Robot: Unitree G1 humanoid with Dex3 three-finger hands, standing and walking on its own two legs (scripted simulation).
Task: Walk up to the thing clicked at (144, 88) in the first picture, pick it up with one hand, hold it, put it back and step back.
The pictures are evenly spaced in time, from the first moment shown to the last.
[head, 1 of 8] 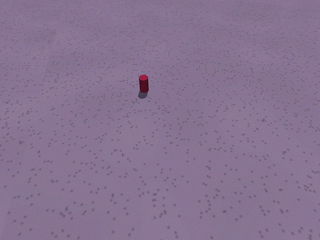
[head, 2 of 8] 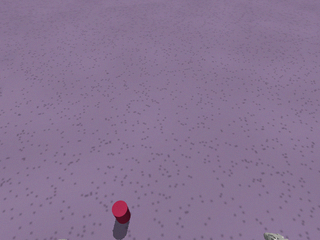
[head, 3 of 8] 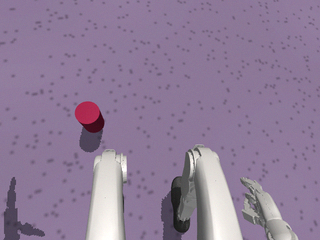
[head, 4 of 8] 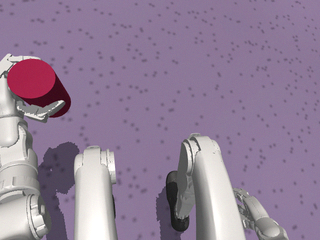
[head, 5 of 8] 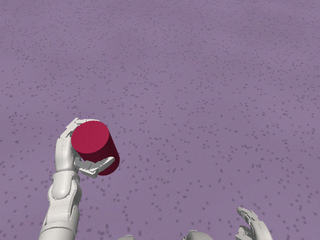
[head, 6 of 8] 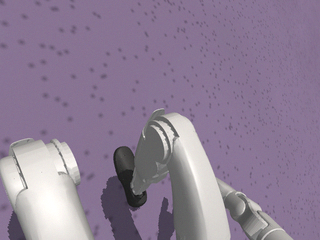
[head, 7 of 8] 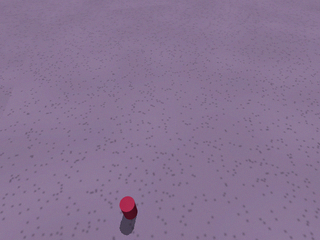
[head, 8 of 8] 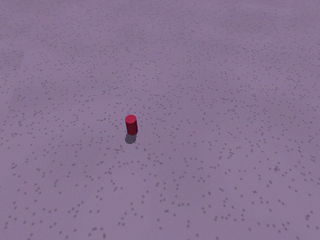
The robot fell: no
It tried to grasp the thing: yes
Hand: left
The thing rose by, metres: 0.69
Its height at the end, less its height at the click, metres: +0.00
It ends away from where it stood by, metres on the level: 0.02
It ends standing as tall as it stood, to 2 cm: yes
